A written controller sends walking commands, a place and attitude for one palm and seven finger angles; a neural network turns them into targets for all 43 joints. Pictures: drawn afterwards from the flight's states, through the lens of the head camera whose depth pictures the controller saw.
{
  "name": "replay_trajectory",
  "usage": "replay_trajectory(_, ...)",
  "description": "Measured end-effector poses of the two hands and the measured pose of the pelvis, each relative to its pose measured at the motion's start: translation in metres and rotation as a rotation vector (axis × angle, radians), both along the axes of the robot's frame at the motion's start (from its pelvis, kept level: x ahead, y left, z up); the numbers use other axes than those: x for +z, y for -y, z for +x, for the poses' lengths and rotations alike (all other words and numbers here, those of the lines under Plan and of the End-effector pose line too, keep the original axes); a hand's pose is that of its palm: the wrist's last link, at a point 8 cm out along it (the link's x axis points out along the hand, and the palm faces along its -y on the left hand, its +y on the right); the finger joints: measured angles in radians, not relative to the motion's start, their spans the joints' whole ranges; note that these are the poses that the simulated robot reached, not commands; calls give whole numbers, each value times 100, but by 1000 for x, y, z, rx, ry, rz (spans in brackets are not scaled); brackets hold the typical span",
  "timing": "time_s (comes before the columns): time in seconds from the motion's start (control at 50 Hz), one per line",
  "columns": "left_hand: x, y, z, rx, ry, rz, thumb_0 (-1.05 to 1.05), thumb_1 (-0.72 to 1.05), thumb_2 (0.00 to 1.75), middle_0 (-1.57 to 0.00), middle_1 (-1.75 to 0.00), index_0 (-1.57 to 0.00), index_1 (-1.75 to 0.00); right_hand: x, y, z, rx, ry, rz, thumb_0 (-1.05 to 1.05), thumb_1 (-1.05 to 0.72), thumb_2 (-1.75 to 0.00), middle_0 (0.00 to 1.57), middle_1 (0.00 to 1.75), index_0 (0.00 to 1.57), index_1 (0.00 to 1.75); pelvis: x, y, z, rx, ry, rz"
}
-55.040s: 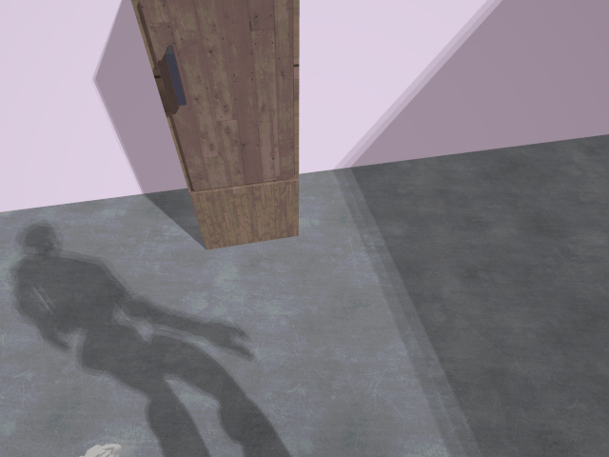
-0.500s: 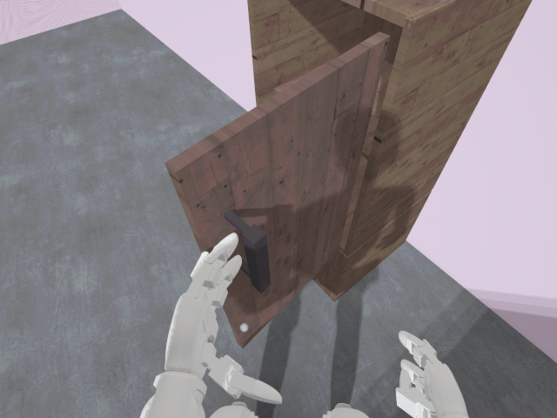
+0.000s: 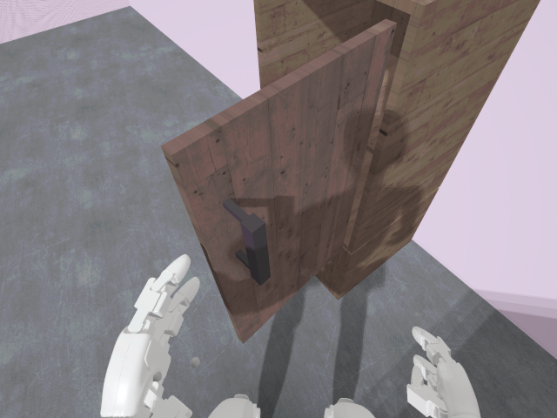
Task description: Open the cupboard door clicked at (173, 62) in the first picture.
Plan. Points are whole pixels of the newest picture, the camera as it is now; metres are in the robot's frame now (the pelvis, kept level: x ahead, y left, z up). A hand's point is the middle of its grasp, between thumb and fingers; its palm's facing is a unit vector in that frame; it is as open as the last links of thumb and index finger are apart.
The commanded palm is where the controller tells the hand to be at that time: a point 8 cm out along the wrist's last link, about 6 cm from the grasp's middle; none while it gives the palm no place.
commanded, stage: draw the hand back to the body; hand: left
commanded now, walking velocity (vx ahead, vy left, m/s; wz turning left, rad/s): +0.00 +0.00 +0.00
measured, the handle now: (247, 243) +0.33 +0.06 +0.09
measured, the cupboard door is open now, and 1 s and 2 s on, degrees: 97 97 97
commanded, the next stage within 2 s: step back with the hand held close in 1.62 s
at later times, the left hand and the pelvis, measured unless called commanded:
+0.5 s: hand (132, 346) +0.18 +0.16 +0.14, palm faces -0.02 -1.00 -0.07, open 16.3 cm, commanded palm +0.15 +0.22 +0.15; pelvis +0.00 +0.01 +0.03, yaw +0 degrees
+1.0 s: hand (9, 292) +0.21 +0.25 +0.19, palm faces +0.31 -0.87 -0.38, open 12.0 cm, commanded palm +0.16 +0.30 +0.22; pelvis +0.02 +0.03 +0.07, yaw -1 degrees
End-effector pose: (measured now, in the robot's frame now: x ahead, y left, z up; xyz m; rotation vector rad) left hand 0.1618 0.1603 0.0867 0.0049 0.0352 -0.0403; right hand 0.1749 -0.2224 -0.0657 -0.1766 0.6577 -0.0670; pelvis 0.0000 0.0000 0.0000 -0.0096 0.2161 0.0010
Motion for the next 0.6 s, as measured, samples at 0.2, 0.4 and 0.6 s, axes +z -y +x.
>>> replay_trajectory(0.2,15,-7,0,-16,32,32,-1,-50,30,-15,-30,-15,-30,7,-6,-11,-27,20,13,1,-90,-89,20,30,20,30,4,-4,-6,-8,28,-4)
replay_trajectory(0.4,43,-34,0,12,39,54,-1,-50,30,-15,-30,-15,-30,28,-10,-14,-39,54,6,1,-90,-89,20,30,20,30,21,-9,-1,-7,75,-13)
replay_trajectory(0.6,68,-66,-1,61,39,155,-1,-44,33,-16,-30,-15,-30,46,-14,-1,-41,93,-21,1,-90,-89,20,30,20,30,33,-15,7,-8,116,-19)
